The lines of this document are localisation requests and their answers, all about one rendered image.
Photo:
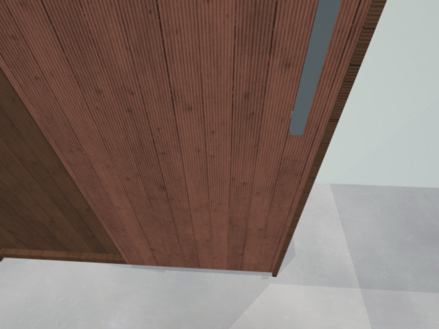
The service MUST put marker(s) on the handle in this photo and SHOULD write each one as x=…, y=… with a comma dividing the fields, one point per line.
x=324, y=22

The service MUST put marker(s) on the wardrobe door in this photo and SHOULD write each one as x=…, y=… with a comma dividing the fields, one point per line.
x=41, y=207
x=172, y=116

